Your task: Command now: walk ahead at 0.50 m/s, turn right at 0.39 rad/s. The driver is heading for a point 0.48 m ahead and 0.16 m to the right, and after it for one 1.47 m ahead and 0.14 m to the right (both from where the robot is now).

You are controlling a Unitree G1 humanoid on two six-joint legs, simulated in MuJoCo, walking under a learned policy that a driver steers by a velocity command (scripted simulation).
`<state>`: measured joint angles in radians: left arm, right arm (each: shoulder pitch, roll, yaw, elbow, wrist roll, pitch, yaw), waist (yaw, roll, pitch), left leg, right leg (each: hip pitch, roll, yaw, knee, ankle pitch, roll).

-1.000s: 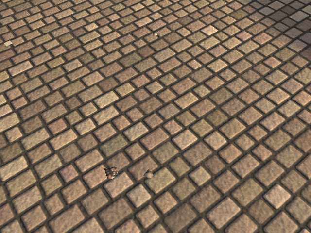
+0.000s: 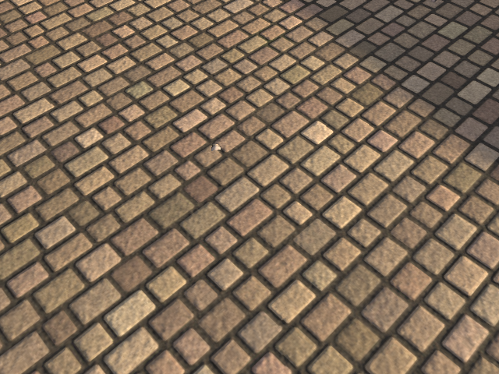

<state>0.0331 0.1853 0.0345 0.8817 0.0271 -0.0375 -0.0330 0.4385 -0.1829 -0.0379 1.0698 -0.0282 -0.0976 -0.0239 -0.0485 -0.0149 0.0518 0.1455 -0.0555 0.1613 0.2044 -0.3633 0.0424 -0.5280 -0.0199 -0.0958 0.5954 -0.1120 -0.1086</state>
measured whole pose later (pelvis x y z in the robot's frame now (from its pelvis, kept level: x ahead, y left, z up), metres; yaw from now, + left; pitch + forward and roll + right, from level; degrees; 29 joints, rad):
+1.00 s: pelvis +0.48 -0.08 +0.01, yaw -27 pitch +1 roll +1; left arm 0.09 0.23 0.02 0.79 0.04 -0.01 -0.02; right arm 0.36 -0.23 -0.03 0.90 0.00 -0.06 0.01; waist -0.07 -0.03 0.06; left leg -0.12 -0.01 0.11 0.38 -0.27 0.02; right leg -0.45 0.00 0.02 0.59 -0.12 -0.02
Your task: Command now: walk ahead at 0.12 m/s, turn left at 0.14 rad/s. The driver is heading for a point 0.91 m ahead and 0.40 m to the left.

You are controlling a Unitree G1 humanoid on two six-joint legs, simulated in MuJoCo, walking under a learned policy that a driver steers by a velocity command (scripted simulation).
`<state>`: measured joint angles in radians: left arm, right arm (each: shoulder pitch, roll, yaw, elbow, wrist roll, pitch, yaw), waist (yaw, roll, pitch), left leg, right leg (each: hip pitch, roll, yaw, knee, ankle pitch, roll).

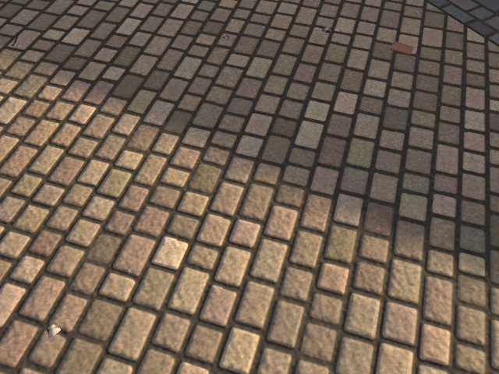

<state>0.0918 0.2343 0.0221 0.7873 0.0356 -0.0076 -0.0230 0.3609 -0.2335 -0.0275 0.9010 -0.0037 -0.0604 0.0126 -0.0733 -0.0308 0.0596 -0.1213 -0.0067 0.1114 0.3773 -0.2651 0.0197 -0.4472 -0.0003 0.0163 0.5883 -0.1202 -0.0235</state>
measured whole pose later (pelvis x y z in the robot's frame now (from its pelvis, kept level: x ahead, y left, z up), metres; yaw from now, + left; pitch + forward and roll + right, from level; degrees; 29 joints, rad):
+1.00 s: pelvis +0.09 +0.02 +0.00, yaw +30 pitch +1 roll +0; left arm 0.22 0.26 0.03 0.78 0.04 -0.06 0.01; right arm 0.36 -0.28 -0.06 0.80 -0.02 -0.02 0.01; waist -0.01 0.03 -0.04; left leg -0.28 -0.11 -0.15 0.76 -0.44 0.09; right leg -0.26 0.04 0.00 0.48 -0.24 -0.05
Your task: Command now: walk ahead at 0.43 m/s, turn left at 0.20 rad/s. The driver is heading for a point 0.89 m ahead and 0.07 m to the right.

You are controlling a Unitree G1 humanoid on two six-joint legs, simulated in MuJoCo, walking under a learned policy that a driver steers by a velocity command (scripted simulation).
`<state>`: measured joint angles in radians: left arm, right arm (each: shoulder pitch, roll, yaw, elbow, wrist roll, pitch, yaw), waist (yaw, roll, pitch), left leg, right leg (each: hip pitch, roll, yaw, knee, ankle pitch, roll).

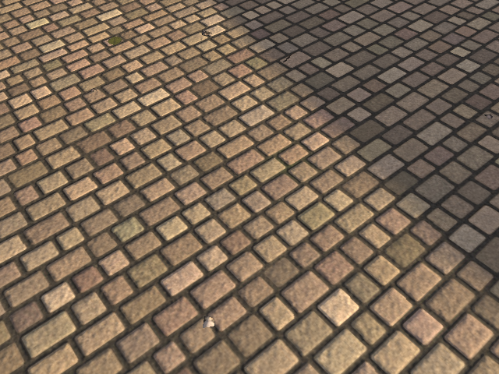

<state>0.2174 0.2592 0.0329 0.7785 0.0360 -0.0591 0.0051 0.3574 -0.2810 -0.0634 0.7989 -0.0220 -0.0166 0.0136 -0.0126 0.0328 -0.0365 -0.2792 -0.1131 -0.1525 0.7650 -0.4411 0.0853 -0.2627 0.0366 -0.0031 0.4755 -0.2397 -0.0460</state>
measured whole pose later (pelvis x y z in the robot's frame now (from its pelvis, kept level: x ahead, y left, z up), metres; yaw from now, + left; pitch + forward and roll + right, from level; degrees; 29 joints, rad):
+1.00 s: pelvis +0.52 +0.02 -0.01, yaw +1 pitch +1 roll +1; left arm 0.04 0.22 0.02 0.82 0.04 -0.08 -0.01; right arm 0.42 -0.22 -0.03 1.01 0.00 -0.06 -0.01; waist -0.05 0.00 0.07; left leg -0.08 -0.06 0.02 0.84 -0.50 0.06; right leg -0.44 0.01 -0.10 0.56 -0.14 -0.10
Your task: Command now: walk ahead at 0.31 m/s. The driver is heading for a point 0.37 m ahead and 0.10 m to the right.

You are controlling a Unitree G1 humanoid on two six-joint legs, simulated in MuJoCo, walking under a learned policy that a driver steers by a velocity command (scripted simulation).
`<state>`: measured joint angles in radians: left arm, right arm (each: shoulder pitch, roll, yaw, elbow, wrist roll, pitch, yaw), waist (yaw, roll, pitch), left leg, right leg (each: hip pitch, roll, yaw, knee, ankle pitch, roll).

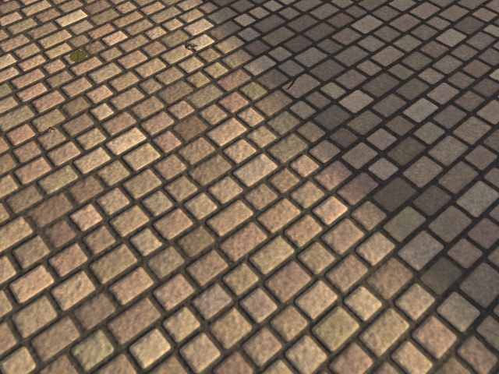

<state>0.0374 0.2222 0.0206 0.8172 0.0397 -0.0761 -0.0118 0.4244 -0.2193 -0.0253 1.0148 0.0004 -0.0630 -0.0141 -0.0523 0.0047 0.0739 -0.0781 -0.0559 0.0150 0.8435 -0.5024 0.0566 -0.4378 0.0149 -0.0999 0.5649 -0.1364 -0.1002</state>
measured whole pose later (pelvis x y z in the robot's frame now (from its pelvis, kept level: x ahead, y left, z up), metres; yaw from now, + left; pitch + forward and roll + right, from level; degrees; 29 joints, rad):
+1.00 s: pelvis +0.27 +0.00 +0.01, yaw -5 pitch -1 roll +0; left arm 0.18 0.16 0.02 1.02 0.01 -0.03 0.03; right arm 0.29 -0.16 -0.02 1.10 -0.02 -0.01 -0.03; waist -0.02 0.02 0.08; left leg -0.26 0.01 0.02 0.90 -0.54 0.02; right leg -0.31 0.04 -0.09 0.47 -0.14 -0.09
